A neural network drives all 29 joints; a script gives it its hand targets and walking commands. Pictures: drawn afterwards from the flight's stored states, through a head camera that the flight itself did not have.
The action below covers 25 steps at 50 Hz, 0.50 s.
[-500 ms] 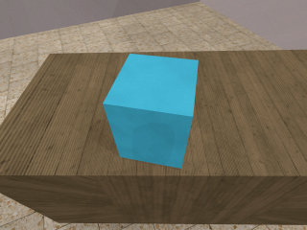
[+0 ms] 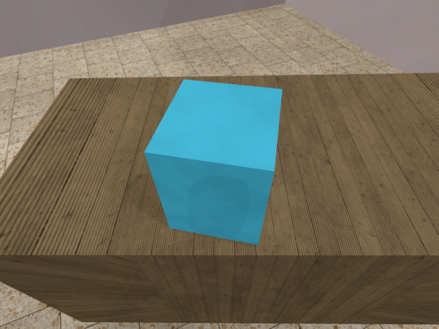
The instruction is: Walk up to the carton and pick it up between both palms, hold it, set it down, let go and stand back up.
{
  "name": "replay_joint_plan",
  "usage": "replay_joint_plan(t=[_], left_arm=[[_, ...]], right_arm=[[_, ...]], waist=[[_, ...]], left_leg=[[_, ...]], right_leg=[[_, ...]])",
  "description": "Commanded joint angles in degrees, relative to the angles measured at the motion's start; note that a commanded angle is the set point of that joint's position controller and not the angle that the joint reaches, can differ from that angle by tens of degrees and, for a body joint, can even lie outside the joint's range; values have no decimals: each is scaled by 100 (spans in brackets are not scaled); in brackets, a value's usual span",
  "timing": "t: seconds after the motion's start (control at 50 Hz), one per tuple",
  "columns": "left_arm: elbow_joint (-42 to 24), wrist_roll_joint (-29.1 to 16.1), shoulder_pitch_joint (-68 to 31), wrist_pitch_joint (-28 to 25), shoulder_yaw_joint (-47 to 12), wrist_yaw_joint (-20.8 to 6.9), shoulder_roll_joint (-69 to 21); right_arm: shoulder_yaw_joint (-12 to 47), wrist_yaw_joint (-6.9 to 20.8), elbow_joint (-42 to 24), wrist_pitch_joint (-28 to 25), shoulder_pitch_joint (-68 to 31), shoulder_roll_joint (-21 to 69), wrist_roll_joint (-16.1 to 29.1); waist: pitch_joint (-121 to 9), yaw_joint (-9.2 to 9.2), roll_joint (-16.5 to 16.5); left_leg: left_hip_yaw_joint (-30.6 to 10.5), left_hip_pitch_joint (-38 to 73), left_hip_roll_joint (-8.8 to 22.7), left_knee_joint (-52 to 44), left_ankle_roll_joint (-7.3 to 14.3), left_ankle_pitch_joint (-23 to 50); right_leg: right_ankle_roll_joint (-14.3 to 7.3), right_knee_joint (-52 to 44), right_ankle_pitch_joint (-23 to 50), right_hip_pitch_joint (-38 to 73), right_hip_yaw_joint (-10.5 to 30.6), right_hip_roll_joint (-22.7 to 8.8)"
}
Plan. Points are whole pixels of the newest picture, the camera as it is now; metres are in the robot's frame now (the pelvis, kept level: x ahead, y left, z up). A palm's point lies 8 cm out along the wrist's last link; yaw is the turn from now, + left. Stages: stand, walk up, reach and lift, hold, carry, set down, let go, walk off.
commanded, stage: stand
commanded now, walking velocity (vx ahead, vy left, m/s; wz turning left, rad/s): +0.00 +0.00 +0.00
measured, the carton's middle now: (221, 163) +0.42 +0.01 +0.05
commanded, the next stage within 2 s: none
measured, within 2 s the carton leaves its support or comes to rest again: neither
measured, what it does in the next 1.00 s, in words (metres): stands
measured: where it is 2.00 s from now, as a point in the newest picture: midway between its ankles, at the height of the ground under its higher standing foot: outside the picture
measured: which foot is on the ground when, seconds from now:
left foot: down 0.00-1.00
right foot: down 0.00-1.00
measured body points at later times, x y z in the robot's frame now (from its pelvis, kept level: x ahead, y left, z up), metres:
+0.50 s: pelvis +0.00 +0.00 +0.00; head +0.01 -0.01 +0.45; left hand +0.07 +0.29 -0.13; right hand +0.07 -0.30 -0.14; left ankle -0.01 +0.14 -0.75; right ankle -0.02 -0.11 -0.75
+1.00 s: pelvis +0.00 +0.00 +0.00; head +0.01 +0.00 +0.45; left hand +0.07 +0.30 -0.13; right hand +0.06 -0.29 -0.14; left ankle -0.01 +0.14 -0.75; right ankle -0.02 -0.11 -0.75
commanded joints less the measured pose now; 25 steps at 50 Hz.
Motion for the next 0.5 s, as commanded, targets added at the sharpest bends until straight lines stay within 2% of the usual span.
replay_joint_plan(t=[0.0, 0.02, 0.06, 0.08, 0.1, 0.12, 0.14, 0.16, 0.18, 0.2, 0.24, 0.26, 0.28, 0.3, 0.32, 0.34, 0.36, 0.38, 0.4, 0.42, 0.44, 0.46, 0.48], left_arm=[[-376, 2, -269, -103, 290, 76, 1506], [-353, -11, -200, -87, 317, 87, 1531], [-255, 38, -39, -77, 297, 51, 1573], [-151, -2, 31, -70, 305, 31, 1587], [-259, 4, -63, -49, 207, 69, 1332], [-297, -43, 78, -63, 245, 41, 1344], [-370, 2, -195, -81, 283, 66, 1526], [-300, 26, -55, -92, 267, 88, 1470], [-399, 19, -183, -85, 284, 60, 1422], [-310, 56, -143, -87, 242, 66, 1342], [-302, 24, -141, -103, 215, 23, 1322], [-265, -18, -43, -81, 245, 11, 1450], [-314, -1, -35, -91, 185, 25, 1261], [-254, 23, 29, -135, 254, 27, 1404], [-314, -13, -69, -123, 295, 39, 1594], [-324, -51, -191, -120, 259, 49, 1457], [-342, -10, -73, -125, 228, 36, 1432], [-297, -22, -95, -79, 269, 40, 1451], [-340, 25, -317, -78, 255, 64, 1399], [-417, -11, -270, -59, 200, 34, 1347], [-325, -25, -157, -96, 321, 72, 1505], [-310, -9, -259, -52, 276, 69, 1500], [-280, 24, -110, -62, 197, 75, 1382]], right_arm=[[-180, -87, -296, -111, -77, -1125, 25], [-196, -59, -315, -115, -167, -1277, 42], [-182, -73, -308, -62, -114, -1202, 53], [-169, -56, -273, -68, -11, -1279, -40], [-183, -71, -296, -104, -65, -1288, -35], [-179, -83, -277, -125, -160, -1204, 11], [-159, -24, -301, -90, -130, -1162, -10], [-185, -31, -227, -53, -15, -1213, 33], [-205, -76, -361, -56, -270, -1192, 27], [-195, -70, -413, -57, -75, -1199, -8], [-161, -84, -384, -96, -176, -1282, -3], [-223, -82, -351, -90, -173, -1418, 6], [-213, -86, -276, -90, -220, -1425, -28], [-252, -46, -288, -100, 19, -1372, 7], [-175, -47, -384, -67, 45, -1199, -42], [-218, -62, -324, -48, -101, -1365, 7], [-218, -18, -387, -92, -215, -1289, 35], [-210, -44, -326, -57, -65, -1380, 6], [-183, -32, -344, -25, -193, -1220, 39], [-179, -44, -450, -54, -269, -1209, 41], [-225, -64, -329, -16, -125, -1271, 6], [-202, -43, -247, -14, -171, -1379, -20], [-164, -58, -265, -14, -66, -1286, 30]], waist=[[-373, -41, -142], [-402, 16, -207], [-506, -8, -117], [-358, -37, -11], [-212, -54, 64], [-515, 90, -106], [-318, 12, -45], [-336, 30, 140], [-324, -30, -395], [-528, -107, -79], [-352, -3, -109], [-333, 52, 54], [-199, 151, -31], [-393, -12, -254], [-401, -15, -451], [-353, 32, -264], [-597, -37, -262], [-399, 9, -232], [-660, -119, -126], [-428, -65, 1], [-438, 6, -184], [-543, 30, -143], [-442, -13, -143]], left_leg=[[-391, 150, 560, -326, 266, 1212], [-438, 177, 569, -286, 295, 1223], [-326, 196, 527, -168, 288, 1392], [-298, 211, 550, -202, 241, 1006], [-392, 18, 608, -206, 353, 1035], [-388, 23, 609, -206, 319, 1074], [-316, 16, 535, -288, 277, 1289], [-310, 88, 518, -262, 274, 1121], [-367, 114, 603, -138, 370, 1211], [-312, 258, 569, -152, 361, 1182], [-360, 81, 614, -178, 358, 1108], [-443, 112, 588, -266, 403, 886], [-408, -16, 590, -239, 396, 954], [-395, 137, 560, -187, 370, 998], [-315, 187, 575, -234, 373, 908], [-335, 189, 552, -245, 363, 1023], [-290, 320, 557, -178, 406, 1098], [-307, 229, 579, -159, 348, 891], [-340, 291, 617, -273, 329, 919], [-382, 236, 616, -278, 357, 990], [-346, 261, 570, -362, 289, 995], [-332, 242, 601, -339, 327, 939], [-413, 214, 629, -272, 353, 1009]], right_leg=[[-47, -362, 1491, -269, 505, -772], [-51, -325, 1576, -180, 474, -734], [-19, -252, 1532, -41, 480, -730], [10, -389, 1117, -237, 486, -724], [-117, -345, 1357, -164, 522, -870], [-128, -350, 1341, -17, 576, -838], [-80, -319, 1525, -130, 433, -754], [-57, -316, 1557, -194, 522, -826], [-29, -350, 1661, -249, 449, -769], [-34, -276, 1677, -105, 473, -786], [-79, -301, 1540, -123, 548, -857], [-118, -443, 1215, -93, 543, -818], [-152, -465, 1374, -116, 597, -877], [-108, -365, 1552, -80, 585, -828], [-64, -403, 1474, -120, 526, -781], [-89, -395, 1591, -270, 634, -816], [-70, -315, 1831, -138, 481, -777], [-111, -487, 1615, -131, 546, -800], [-119, -349, 1556, -7, 529, -822], [-68, -387, 1368, -220, 541, -800], [-26, -370, 1256, -192, 493, -685], [-65, -412, 1370, -101, 570, -776], [-62, -332, 1344, -79, 479, -782]])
